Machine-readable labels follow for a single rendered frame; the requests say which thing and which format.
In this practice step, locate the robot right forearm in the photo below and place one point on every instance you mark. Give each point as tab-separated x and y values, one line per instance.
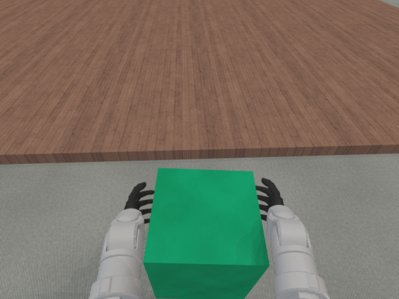
293	257

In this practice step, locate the carton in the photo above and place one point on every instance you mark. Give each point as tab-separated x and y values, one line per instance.
205	237

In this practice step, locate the left robot hand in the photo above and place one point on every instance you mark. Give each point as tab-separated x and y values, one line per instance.
134	203

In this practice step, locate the right robot hand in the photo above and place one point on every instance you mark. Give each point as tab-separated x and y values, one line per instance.
273	198

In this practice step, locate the robot left forearm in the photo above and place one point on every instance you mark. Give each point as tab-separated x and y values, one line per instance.
121	258

